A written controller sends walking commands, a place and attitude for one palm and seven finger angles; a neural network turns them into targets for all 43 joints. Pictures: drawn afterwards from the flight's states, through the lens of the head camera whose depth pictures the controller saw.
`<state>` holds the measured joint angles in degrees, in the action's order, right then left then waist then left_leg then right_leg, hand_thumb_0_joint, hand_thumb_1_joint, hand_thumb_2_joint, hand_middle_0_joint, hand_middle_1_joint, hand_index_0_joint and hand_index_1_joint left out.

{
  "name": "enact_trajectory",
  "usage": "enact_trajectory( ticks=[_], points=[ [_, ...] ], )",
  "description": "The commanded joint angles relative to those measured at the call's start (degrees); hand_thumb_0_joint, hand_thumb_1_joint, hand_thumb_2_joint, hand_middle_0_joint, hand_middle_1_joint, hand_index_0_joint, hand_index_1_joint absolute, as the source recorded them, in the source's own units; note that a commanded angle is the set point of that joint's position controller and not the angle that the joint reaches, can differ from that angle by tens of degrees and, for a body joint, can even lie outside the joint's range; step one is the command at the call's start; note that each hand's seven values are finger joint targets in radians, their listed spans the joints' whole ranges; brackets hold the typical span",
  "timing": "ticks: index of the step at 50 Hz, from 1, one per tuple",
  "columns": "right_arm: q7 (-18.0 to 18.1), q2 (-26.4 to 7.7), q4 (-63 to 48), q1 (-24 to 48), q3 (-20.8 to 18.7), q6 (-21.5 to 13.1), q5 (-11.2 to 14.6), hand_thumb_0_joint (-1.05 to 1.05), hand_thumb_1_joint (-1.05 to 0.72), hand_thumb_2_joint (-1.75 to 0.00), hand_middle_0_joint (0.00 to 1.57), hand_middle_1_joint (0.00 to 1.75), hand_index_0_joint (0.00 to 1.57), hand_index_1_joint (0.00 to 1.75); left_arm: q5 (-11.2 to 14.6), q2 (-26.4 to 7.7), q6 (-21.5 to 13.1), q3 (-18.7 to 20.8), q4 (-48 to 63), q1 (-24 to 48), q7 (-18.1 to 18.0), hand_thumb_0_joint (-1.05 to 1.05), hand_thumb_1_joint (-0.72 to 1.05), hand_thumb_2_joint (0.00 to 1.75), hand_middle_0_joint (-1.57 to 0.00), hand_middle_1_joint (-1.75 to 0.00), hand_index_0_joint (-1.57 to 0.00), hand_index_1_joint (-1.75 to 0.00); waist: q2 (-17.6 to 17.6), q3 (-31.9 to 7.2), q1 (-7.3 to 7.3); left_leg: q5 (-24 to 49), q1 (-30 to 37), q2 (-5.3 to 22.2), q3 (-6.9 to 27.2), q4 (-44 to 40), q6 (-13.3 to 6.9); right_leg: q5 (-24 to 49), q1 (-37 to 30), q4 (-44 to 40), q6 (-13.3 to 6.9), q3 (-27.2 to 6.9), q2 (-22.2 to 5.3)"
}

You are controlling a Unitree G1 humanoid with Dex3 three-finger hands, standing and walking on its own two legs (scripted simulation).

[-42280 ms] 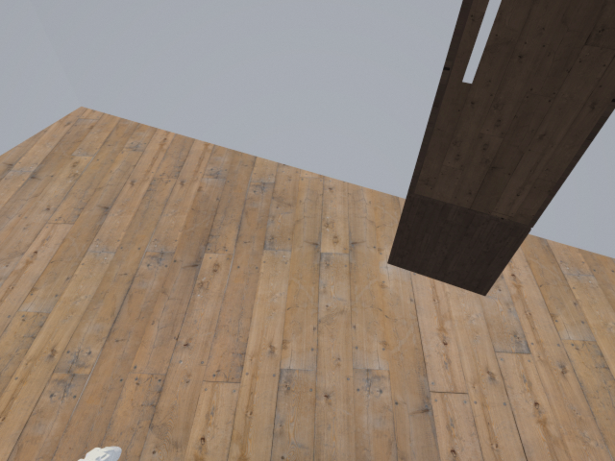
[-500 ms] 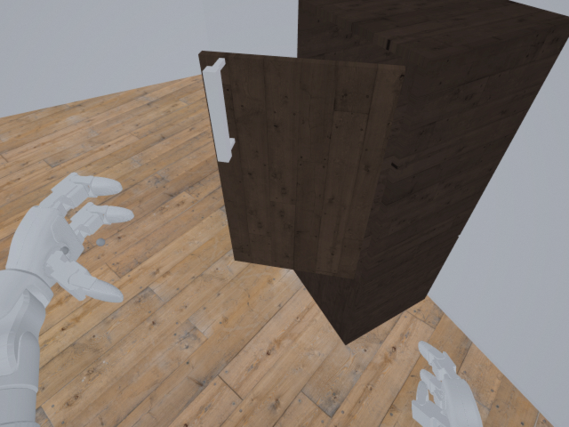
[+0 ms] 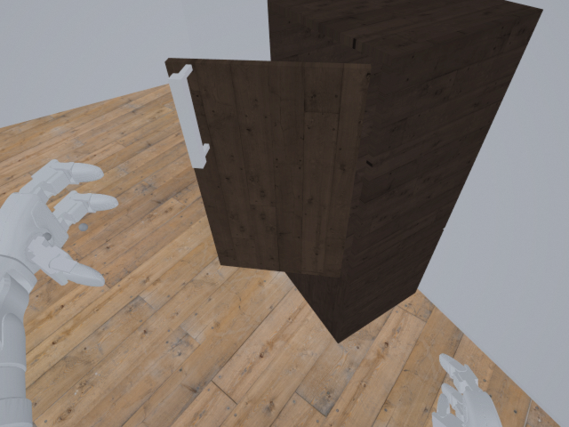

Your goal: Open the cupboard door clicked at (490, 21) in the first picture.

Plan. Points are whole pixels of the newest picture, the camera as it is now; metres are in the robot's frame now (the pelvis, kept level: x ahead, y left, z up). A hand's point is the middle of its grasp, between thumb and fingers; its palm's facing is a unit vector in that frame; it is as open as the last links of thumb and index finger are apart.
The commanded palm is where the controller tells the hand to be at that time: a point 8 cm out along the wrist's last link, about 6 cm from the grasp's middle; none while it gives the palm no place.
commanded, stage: raise the hand with hooked fingers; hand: left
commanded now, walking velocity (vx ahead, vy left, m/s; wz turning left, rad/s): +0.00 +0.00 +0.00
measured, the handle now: (193, 118) +0.58 +0.23 +0.16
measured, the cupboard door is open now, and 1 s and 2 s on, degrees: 50 50 50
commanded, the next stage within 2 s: move the hooked fingers beside the handle in 0.16 s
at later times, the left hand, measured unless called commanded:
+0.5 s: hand (90, 212) +0.32 +0.28 +0.17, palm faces +0.05 -1.00 -0.06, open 14.0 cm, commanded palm +0.30 +0.32 +0.18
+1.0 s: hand (116, 173) +0.40 +0.28 +0.17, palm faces +0.02 -1.00 -0.03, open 14.0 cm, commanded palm +0.38 +0.33 +0.17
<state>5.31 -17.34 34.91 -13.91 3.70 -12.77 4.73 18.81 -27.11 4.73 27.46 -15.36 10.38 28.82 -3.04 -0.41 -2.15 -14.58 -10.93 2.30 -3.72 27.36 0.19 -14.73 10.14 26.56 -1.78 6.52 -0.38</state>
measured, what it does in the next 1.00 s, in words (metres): stands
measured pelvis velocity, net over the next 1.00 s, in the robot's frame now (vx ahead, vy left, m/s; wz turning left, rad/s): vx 0.00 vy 0.01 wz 0.00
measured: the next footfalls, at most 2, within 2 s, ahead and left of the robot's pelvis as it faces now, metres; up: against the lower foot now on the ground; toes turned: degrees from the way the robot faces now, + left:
none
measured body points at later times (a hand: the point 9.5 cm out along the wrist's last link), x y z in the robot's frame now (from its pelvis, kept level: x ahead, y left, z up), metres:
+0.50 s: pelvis -0.01 +0.00 +0.00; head -0.01 -0.02 +0.45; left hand +0.31 +0.34 +0.18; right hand +0.17 -0.23 -0.08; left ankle +0.00 +0.12 -0.74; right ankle +0.00 -0.09 -0.74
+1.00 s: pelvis +0.00 +0.01 +0.00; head +0.02 +0.01 +0.45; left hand +0.39 +0.34 +0.18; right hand +0.11 -0.25 -0.10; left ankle +0.00 +0.12 -0.74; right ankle +0.00 -0.09 -0.74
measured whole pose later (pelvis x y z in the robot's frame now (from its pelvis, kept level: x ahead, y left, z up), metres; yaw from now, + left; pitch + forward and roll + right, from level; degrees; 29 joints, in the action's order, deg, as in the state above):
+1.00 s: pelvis +0.00 +0.01 +0.00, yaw +0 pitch +3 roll +0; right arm 5.9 -18.0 38.2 -18.7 3.4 -10.4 4.3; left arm 12.4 -32.9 -1.5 24.6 -46.4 35.9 27.4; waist -1.7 -0.8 1.6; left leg -15.0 -16.8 1.5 -4.0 29.0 -0.9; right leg -14.5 15.8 27.6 -0.9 6.0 -1.2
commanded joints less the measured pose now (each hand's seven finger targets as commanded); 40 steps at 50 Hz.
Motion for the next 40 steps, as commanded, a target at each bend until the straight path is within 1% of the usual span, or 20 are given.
enact_trajectory(
  ticks=[1, 5, 6, 7, 8, 11, 15, 18, 19, 21, 23, 24, 25, 27, 30, 31, 33, 35, 37, 40],
  points=[
    [0.77, -5.74, -9.54, 6.81, -2.36, -3.30, -0.11, 0.00, -0.90, -0.90, 0.20, 0.30, 0.20, 0.30, 0.97, -19.05, -4.04, 6.04, 13.10, 18.76, -0.88, 0.00, -0.50, 0.30, -0.30, -1.20, -0.30, -1.20, -2.08, -11.12, -0.47, 11.94, 5.16, -2.67, 3.24, -2.76, -2.39, 15.04, -2.33, -4.05, 1.06, -4.73, -0.13],
    [1.01, -5.78, -9.22, 7.02, -2.52, -3.34, 0.12, 0.00, -0.90, -0.90, 0.20, 0.30, 0.20, 0.30, 1.05, -17.39, -3.33, 5.04, 11.14, 17.85, -0.21, 0.00, -0.50, 0.30, -0.30, -1.20, -0.30, -1.20, -1.08, -11.26, 0.00, 11.70, 5.23, -2.73, 3.08, -2.50, -2.48, 15.84, -1.55, -3.84, 1.40, -4.68, -0.21],
    [0.89, -5.76, -9.22, 6.82, -2.36, -3.09, 0.11, 0.00, -0.90, -0.90, 0.20, 0.30, 0.20, 0.30, 1.30, -17.64, -3.16, 4.90, 11.11, 17.81, -0.03, 0.00, -0.50, 0.30, -0.30, -1.20, -0.30, -1.20, 0.72, -10.65, -0.08, 11.79, 4.86, -2.61, 3.10, -2.38, -2.45, 16.06, -1.95, -3.94, 1.62, -4.90, -0.23],
    [0.88, -5.70, -9.22, 7.20, -2.34, -3.10, 0.23, 0.00, -0.90, -0.90, 0.20, 0.30, 0.20, 0.30, 1.10, -17.51, -2.88, 4.52, 10.59, 18.18, 0.09, 0.00, -0.50, 0.30, -0.30, -1.20, -0.30, -1.20, -1.24, -9.89, -0.02, 10.92, 4.71, -2.71, 3.03, -2.60, -2.39, 15.00, -0.92, -4.10, 1.50, -4.84, -0.15],
    [0.97, -5.67, -9.27, 7.20, -2.32, -3.09, 0.28, 0.00, -0.90, -0.90, 0.20, 0.30, 0.20, 0.30, 1.05, -17.33, -2.77, 4.34, 10.33, 18.47, 0.07, 0.00, -0.50, 0.30, -0.30, -1.20, -0.30, -1.20, -1.08, -9.54, 0.13, 9.95, 4.70, -2.77, 3.19, -2.72, -2.39, 13.54, -0.23, -4.34, 1.41, -4.77, -0.09],
    [0.95, -5.84, -9.22, 7.07, -2.29, -2.83, 0.22, 0.00, -0.90, -0.90, 0.20, 0.30, 0.20, 0.30, 1.68, -17.36, -2.60, 4.79, 8.97, 17.10, 0.26, 0.00, -0.50, 0.30, -0.30, -1.20, -0.30, -1.20, 2.60, -9.51, -0.03, 9.76, 3.77, -2.48, 3.38, -2.30, -2.44, 13.00, -0.86, -4.43, 1.80, -5.50, -0.40],
    [1.26, -5.49, -9.17, 7.42, -2.20, -3.32, 0.31, 0.00, -0.90, -0.90, 0.20, 0.30, 0.20, 0.30, 0.85, -17.38, -3.86, 3.63, 10.88, 22.75, -0.41, 0.00, -0.50, 0.30, -0.30, -1.20, -0.30, -1.20, -1.62, -10.99, 0.60, 9.44, 5.70, -2.77, 3.58, -2.76, -2.41, 12.07, 0.35, -4.24, 1.22, -4.52, 0.05],
    [1.78, -5.99, -7.55, 6.22, -2.18, -2.99, 0.35, 0.00, -0.90, -0.90, 0.20, 0.30, 0.20, 0.30, 0.06, -18.38, -4.09, 2.90, 4.97, 26.89, -0.87, 0.00, -0.50, 0.30, -0.30, -1.20, -0.30, -1.20, 1.16, -8.17, 1.94, 6.14, 3.95, -2.48, 3.75, -2.98, -2.46, 7.62, 2.47, -5.34, 1.42, -4.97, 0.06],
    [2.03, -6.13, -7.02, 5.99, -2.16, -2.97, 0.44, 0.00, -0.90, -0.90, 0.20, 0.30, 0.20, 0.30, -0.44, -17.98, -4.32, 1.72, 3.46, 29.32, -0.88, 0.00, -0.50, 0.30, -0.30, -1.20, -0.30, -1.20, -0.22, -7.62, 2.50, 5.17, 3.95, -2.49, 3.73, -3.04, -2.45, 6.22, 3.45, -5.53, 1.33, -4.99, 0.03],
    [2.29, -6.41, -6.56, 5.32, -2.17, -2.81, 0.37, 0.00, -0.90, -0.90, 0.20, 0.30, 0.20, 0.30, -0.85, -18.75, -4.79, 1.06, 0.62, 32.90, -0.83, 0.00, -0.50, 0.30, -0.30, -1.20, -0.30, -1.20, -0.09, -8.23, 2.67, 4.99, 3.90, -2.41, 4.02, -2.94, -2.37, 5.58, 3.04, -5.49, 1.12, -5.19, -0.09],
    [2.36, -6.50, -6.61, 5.21, -2.20, -3.12, 0.23, 0.00, -0.90, -0.90, 0.20, 0.30, 0.20, 0.30, -1.68, -19.75, -5.73, 1.02, 0.20, 36.32, -0.76, 0.00, -0.50, 0.30, -0.30, -1.20, -0.30, -1.20, -2.11, -11.60, 2.56, 6.43, 5.08, -2.57, 4.32, -2.78, -2.47, 7.36, 2.06, -4.66, 0.84, -4.96, -0.18],
    [2.34, -6.35, -6.72, 5.17, -2.04, -3.17, 0.23, 0.00, -0.90, -0.90, 0.20, 0.30, 0.20, 0.30, -2.04, -18.74, -6.14, -0.25, -0.44, 37.18, -0.73, 0.00, -0.50, 0.30, -0.30, -1.20, -0.30, -1.20, -3.80, -12.27, 2.63, 6.82, 5.42, -2.65, 4.37, -2.82, -2.39, 7.84, 2.09, -4.39, 0.63, -4.68, -0.16],
    [2.37, -6.42, -6.56, 4.81, -2.11, -3.28, 0.18, 0.00, -0.90, -0.90, 0.20, 0.30, 0.20, 0.30, -2.17, -18.27, -6.82, -0.88, -0.82, 38.83, -0.80, 0.00, -0.50, 0.30, -0.30, -1.20, -0.30, -1.20, -2.75, -12.84, 2.89, 7.73, 6.03, -2.60, 4.67, -2.79, -2.42, 9.01, 2.06, -4.03, 0.52, -4.24, -0.02],
    [2.05, -6.73, -6.59, 4.07, -2.29, -3.18, -0.04, 0.00, -0.90, -0.90, 0.20, 0.30, 0.20, 0.30, -1.84, -19.06, -7.28, 0.38, -2.94, 37.38, -0.85, 0.00, -0.50, 0.30, -0.30, -1.20, -0.30, -1.20, -0.36, -14.33, 2.17, 9.27, 5.66, -2.49, 4.83, -2.73, -2.52, 11.07, 0.68, -3.60, 0.45, -4.20, 0.06],
    [1.52, -6.99, -6.41, 3.39, -2.43, -2.79, 0.00, 0.00, -0.90, -0.90, 0.20, 0.30, 0.20, 0.30, -2.02, -18.53, -6.71, 0.47, -7.23, 35.43, -0.78, 0.00, -0.50, 0.30, -0.30, -1.20, -0.30, -1.20, -0.57, -13.37, 1.85, 10.99, 4.49, -2.43, 4.38, -2.55, -2.42, 13.56, 1.32, -2.92, 0.37, -3.86, -0.11],
    [1.31, -7.43, -6.18, 2.45, -2.59, -2.23, -0.03, 0.00, -0.90, -0.90, 0.20, 0.30, 0.20, 0.30, -1.94, -20.71, -6.16, 2.55, -10.02, 33.84, -0.95, 0.00, -0.50, 0.30, -0.30, -1.20, -0.30, -1.20, 2.92, -12.46, 1.26, 11.26, 2.68, -2.28, 4.29, -2.55, -2.43, 13.93, 0.25, -2.88, 0.44, -3.82, -0.11],
    [1.02, -7.68, -6.54, 2.42, -2.83, -2.00, 0.05, 0.00, -0.90, -0.90, 0.20, 0.30, 0.20, 0.30, -2.66, -20.54, -6.03, 1.77, -10.15, 36.69, -1.13, 0.00, -0.50, 0.30, -0.30, -1.20, -0.30, -1.20, 1.33, -12.41, 1.59, 10.98, 2.37, -2.32, 4.01, -2.74, -2.42, 13.76, 1.37, -2.62, 0.53, -3.88, -0.16],
    [0.86, -7.62, -6.91, 1.79, -3.00, -1.75, -0.04, 0.00, -0.90, -0.90, 0.20, 0.30, 0.20, 0.30, -3.45, -21.38, -6.76, 1.93, -8.42, 38.57, -1.79, 0.00, -0.50, 0.30, -0.30, -1.20, -0.30, -1.20, -2.05, -14.58, 1.70, 12.42, 3.63, -2.34, 3.98, -2.48, -2.36, 14.44, 0.97, -2.25, 0.28, -3.94, -0.18],
    [0.70, -7.68, -7.33, 0.92, -3.34, -1.46, -0.23, 0.00, -0.90, -0.90, 0.20, 0.30, 0.20, 0.30, -3.24, -22.92, -7.48, 3.63, -7.34, 38.54, -2.16, 0.00, -0.50, 0.30, -0.30, -1.20, -0.30, -1.20, -0.56, -17.20, 1.43, 14.75, 4.68, -2.24, 3.93, -2.00, -2.57, 16.80, -0.52, -1.86, 0.31, -4.03, 0.07],
    [0.92, -7.97, -6.28, -0.65, -3.53, -1.13, -0.29, 0.00, -0.90, -0.90, 0.20, 0.30, 0.20, 0.30, -3.38, -22.65, -8.70, 3.16, -10.28, 41.59, -1.97, 0.00, -0.50, 0.30, -0.30, -1.20, -0.30, -1.20, 0.58, -15.83, 2.63, 14.09, 4.25, -2.05, 3.99, -2.08, -2.57, 16.11, 0.99, -2.03, 0.46, -3.85, 0.32]
  ],
)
